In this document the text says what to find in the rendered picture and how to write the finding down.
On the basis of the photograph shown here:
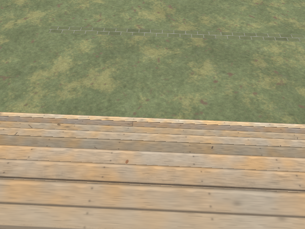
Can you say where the stairs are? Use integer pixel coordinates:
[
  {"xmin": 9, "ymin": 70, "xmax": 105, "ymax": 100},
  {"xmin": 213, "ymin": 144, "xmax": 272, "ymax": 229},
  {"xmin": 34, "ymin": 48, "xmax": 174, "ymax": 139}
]
[{"xmin": 0, "ymin": 112, "xmax": 305, "ymax": 193}]

